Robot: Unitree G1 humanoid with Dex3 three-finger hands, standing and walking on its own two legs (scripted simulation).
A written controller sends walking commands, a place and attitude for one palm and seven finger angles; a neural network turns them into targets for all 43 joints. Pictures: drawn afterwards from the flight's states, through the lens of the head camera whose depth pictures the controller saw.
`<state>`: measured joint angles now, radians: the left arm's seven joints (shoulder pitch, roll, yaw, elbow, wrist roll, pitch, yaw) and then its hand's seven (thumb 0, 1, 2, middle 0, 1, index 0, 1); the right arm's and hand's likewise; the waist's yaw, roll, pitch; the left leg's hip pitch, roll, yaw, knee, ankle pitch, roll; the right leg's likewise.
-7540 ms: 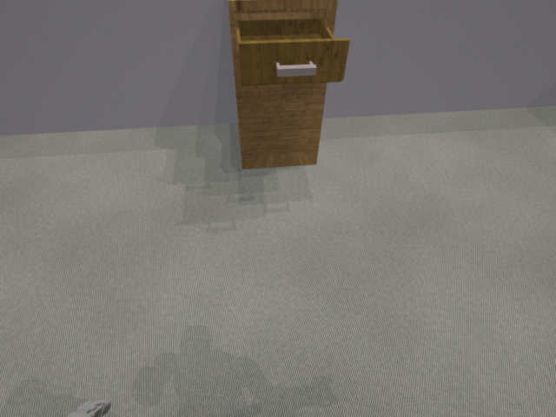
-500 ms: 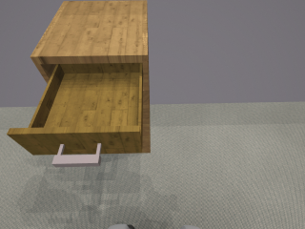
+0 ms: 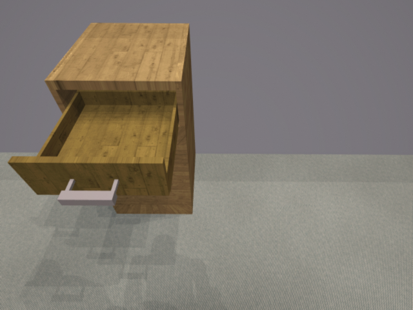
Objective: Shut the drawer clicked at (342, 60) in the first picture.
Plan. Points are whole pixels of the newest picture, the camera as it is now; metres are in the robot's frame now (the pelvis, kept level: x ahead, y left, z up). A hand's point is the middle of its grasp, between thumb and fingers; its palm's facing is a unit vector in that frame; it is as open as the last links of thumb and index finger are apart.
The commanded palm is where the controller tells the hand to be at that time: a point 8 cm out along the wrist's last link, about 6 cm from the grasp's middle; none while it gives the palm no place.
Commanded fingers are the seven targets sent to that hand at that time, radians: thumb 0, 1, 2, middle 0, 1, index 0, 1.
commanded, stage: come to a stop and stand still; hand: left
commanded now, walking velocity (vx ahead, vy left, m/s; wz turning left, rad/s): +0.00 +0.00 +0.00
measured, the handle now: (91, 190) +0.39 +0.32 -0.05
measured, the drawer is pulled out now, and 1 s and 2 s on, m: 0.29 0.29 0.29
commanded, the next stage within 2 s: look again from close up in 1.48 s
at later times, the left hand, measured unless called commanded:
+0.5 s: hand out of the picture -0.05 +0.17 -0.17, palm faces +0.08 -0.98 -0.16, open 7.3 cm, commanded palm none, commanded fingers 0.00 0.90 0.90 -0.20 -0.30 -0.20 -0.30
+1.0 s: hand out of the picture -0.02 +0.19 -0.17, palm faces +0.05 -0.98 -0.18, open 7.3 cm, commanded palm none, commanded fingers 0.00 0.90 0.90 -0.20 -0.30 -0.20 -0.30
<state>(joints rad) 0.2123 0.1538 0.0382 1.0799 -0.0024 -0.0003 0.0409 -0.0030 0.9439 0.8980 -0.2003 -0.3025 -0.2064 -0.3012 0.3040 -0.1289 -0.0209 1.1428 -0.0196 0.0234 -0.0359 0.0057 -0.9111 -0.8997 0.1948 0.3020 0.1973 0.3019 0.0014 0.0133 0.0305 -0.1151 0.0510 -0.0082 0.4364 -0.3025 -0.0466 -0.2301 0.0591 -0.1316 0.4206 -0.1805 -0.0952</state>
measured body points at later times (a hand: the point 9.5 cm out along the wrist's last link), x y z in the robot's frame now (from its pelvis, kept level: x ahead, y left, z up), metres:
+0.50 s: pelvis -0.03 +0.01 +0.00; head -0.03 +0.01 +0.45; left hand -0.06 +0.22 -0.16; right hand -0.12 -0.18 -0.16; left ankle -0.04 +0.15 -0.74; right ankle +0.04 -0.05 -0.74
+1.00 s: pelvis -0.01 +0.03 +0.00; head +0.00 +0.03 +0.45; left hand -0.02 +0.24 -0.16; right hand -0.04 -0.17 -0.16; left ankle -0.04 +0.15 -0.74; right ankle +0.04 -0.05 -0.74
